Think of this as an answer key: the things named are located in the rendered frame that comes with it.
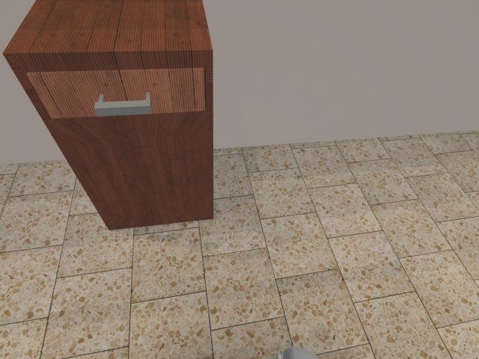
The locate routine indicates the drawer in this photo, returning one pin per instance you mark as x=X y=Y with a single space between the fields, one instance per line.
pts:
x=74 y=93

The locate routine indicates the handle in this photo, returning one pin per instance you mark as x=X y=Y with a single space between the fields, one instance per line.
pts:
x=123 y=107

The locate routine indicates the cabinet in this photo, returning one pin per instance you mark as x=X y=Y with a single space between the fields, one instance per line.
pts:
x=138 y=170

